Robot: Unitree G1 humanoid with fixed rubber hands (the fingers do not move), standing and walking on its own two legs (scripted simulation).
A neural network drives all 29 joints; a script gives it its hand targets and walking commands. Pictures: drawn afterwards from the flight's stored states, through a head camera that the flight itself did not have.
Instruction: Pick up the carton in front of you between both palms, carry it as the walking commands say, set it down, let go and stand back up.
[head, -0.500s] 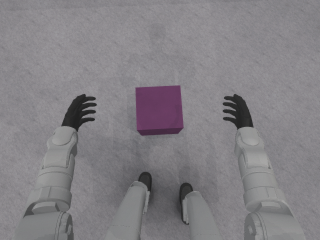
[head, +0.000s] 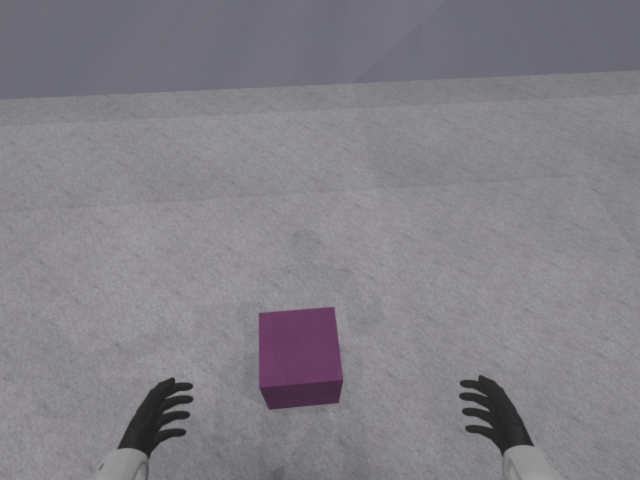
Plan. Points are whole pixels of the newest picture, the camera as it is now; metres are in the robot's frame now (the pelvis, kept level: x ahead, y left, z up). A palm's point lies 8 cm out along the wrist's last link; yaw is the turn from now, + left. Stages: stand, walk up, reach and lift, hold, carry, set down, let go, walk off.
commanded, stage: let go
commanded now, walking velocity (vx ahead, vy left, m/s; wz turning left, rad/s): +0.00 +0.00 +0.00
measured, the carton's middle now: (300, 359) +0.45 +0.07 -0.65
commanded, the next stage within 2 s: stand in 0.44 s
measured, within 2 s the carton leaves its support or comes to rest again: neither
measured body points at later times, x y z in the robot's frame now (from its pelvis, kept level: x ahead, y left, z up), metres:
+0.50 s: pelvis +0.01 +0.01 -0.01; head +0.01 +0.01 +0.44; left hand +0.18 +0.26 -0.08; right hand +0.16 -0.23 -0.09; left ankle +0.00 +0.13 -0.74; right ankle -0.04 -0.11 -0.74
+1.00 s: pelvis +0.05 +0.02 -0.03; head +0.05 +0.02 +0.42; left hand +0.09 +0.30 -0.14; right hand +0.19 -0.22 -0.14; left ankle +0.00 +0.13 -0.74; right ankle -0.04 -0.11 -0.74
